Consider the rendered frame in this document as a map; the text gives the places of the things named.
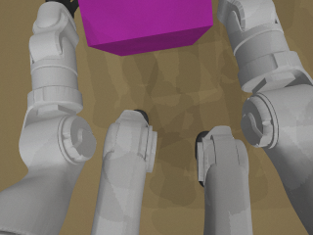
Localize robot right forearm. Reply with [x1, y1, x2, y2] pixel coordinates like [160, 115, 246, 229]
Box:
[216, 0, 313, 94]

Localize robot left upper arm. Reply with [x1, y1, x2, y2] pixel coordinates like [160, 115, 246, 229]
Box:
[0, 114, 97, 235]

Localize robot right thigh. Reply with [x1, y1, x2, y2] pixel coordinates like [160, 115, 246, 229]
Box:
[197, 134, 253, 235]

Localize carton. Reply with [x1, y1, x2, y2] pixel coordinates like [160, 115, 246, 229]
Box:
[77, 0, 213, 57]

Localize robot left forearm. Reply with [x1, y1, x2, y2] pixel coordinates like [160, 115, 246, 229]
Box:
[19, 1, 83, 150]

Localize robot right upper arm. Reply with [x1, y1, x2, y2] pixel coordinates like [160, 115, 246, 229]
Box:
[240, 84, 313, 235]

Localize left robot shin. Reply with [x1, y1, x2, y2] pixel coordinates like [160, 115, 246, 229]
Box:
[102, 110, 149, 162]

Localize left robot hand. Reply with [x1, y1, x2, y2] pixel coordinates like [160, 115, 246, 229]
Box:
[45, 0, 79, 19]

